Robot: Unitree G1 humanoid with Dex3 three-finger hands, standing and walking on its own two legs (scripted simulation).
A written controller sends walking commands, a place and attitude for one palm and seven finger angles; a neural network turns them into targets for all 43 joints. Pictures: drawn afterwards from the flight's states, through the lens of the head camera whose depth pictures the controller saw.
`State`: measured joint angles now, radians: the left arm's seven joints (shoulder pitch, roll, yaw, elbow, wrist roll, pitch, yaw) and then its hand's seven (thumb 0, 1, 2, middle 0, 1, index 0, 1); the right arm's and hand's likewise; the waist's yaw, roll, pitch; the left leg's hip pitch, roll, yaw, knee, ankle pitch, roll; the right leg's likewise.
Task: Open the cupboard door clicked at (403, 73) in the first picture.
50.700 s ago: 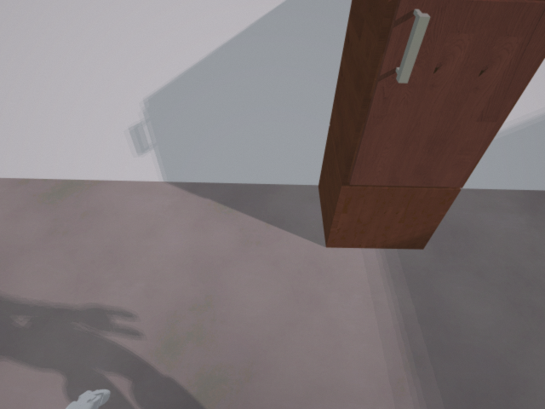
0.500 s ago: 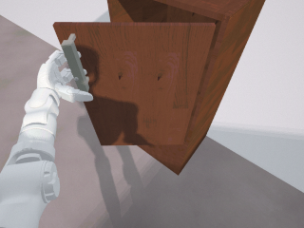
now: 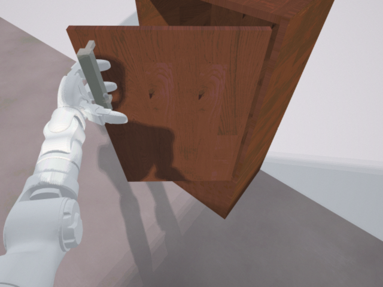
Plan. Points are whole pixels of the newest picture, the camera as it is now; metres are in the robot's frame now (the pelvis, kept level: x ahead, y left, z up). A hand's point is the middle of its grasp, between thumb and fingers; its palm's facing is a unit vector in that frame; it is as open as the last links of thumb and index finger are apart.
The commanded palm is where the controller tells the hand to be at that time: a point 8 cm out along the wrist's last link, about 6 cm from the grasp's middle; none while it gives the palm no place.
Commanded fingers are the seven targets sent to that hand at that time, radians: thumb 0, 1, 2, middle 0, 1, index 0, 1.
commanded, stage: slide the fingers in behind the handle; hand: left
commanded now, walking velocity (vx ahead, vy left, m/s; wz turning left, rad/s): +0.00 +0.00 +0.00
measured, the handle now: (99, 79) +0.52 +0.20 +0.16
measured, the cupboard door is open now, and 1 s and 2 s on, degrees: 39 41 69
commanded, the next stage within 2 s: close the thumb around the handle in 0.24 s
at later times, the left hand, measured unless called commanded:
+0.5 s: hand (105, 95) +0.46 +0.17 +0.16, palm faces +0.02 -1.00 +0.02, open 13.4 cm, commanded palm +0.44 +0.22 +0.16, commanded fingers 0.00 0.00 0.52 -0.34 -1.25 -0.34 -1.25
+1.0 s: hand (103, 97) +0.45 +0.17 +0.17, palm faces +0.04 -1.00 +0.00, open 6.0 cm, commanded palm +0.43 +0.21 +0.16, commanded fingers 0.00 0.90 0.90 -0.40 -1.35 -0.40 -1.35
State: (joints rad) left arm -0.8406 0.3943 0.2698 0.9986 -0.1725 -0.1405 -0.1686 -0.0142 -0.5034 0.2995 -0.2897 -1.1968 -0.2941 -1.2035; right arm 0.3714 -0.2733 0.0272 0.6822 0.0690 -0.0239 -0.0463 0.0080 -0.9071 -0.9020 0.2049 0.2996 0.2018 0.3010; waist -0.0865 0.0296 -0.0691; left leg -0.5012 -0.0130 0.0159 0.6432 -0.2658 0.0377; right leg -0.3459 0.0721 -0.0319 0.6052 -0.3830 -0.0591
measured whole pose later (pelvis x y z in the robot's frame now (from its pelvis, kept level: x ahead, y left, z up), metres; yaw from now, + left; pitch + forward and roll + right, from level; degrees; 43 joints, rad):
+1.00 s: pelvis -0.01 +0.01 +0.00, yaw +1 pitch +5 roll -1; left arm -0.83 0.35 0.22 0.95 -0.18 -0.12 -0.12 0.00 0.70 0.81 -0.36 -1.33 -0.34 -1.33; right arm 0.35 -0.27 0.02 0.68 0.07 -0.04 -0.05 0.01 -0.91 -0.90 0.20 0.30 0.20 0.30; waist -0.07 0.03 -0.06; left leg -0.47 -0.03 0.01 0.63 -0.26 0.05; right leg -0.32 0.06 -0.04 0.60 -0.38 -0.05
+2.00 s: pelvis +0.01 -0.03 +0.01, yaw +0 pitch -3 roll +1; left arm 0.07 0.01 0.00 -0.29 -0.14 0.35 0.36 -0.01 0.64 0.76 -0.36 -1.26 -0.32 -1.30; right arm 0.10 -0.19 0.07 0.57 0.02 0.09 -0.01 0.01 -0.91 -0.90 0.20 0.30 0.20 0.30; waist 0.02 0.06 -0.09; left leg -0.22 0.00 0.01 0.51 -0.24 -0.01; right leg -0.07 0.09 -0.02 0.47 -0.36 -0.10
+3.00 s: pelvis +0.01 -0.04 +0.01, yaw +2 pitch -5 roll +1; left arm 0.30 -0.05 -0.25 -0.48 -0.02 0.25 0.42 -0.01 -0.43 0.33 -0.29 -1.05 -0.27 -1.05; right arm 0.12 -0.21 0.04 0.60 0.00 0.08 0.00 0.01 -0.91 -0.90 0.20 0.30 0.20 0.30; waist 0.04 0.07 -0.03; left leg -0.21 -0.02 -0.04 0.55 -0.25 -0.01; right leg -0.05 0.08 -0.06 0.51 -0.38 -0.10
